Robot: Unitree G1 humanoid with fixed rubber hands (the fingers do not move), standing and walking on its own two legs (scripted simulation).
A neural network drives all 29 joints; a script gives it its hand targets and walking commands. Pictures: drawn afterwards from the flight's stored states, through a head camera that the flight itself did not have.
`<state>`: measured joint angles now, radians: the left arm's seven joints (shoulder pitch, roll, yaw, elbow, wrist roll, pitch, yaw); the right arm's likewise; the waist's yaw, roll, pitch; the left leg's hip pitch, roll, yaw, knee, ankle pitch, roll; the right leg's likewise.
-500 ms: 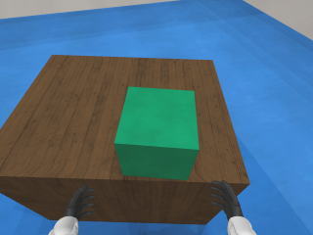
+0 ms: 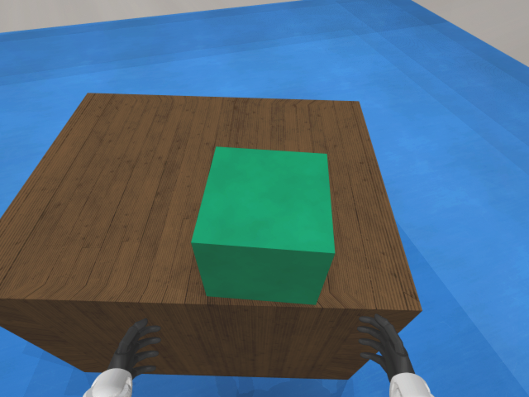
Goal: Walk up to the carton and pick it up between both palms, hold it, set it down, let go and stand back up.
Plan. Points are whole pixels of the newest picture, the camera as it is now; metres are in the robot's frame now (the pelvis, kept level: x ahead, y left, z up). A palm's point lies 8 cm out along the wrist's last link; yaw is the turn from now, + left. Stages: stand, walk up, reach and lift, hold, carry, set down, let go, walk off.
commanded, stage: set down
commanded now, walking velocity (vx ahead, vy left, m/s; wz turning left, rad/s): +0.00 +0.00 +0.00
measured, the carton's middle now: (266, 225) +0.41 +0.01 -0.03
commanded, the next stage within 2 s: let go in 0.06 s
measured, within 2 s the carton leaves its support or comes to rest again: neither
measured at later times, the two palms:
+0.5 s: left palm (122, 372) +0.16 +0.22 -0.08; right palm (403, 372) +0.17 -0.21 -0.08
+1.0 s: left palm (114, 358) +0.17 +0.24 -0.07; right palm (443, 384) +0.16 -0.28 -0.09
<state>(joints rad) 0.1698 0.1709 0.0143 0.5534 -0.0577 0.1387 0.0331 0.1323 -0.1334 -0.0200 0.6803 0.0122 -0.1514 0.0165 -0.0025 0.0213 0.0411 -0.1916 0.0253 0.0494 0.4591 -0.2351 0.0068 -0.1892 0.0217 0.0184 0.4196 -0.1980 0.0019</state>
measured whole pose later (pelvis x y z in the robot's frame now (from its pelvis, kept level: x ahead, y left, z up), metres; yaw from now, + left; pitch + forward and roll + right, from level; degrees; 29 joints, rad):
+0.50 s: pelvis +0.00 +0.00 +0.00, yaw +0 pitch -2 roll -1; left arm 0.17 0.17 0.01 0.55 -0.04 0.15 0.03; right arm 0.13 -0.16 -0.02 0.71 0.01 -0.17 0.02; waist 0.00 0.02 0.04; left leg -0.19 0.03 0.05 0.46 -0.24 0.01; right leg -0.19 0.02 0.02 0.42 -0.20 0.00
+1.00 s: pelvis +0.01 -0.01 +0.00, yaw +0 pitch -1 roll +0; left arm 0.17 0.25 0.01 0.57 -0.02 -0.01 0.00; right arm 0.13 -0.31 -0.02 0.75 0.00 -0.03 0.01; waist 0.00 0.01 0.04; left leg -0.19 0.02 0.05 0.46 -0.24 0.00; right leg -0.21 0.02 0.02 0.46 -0.23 -0.01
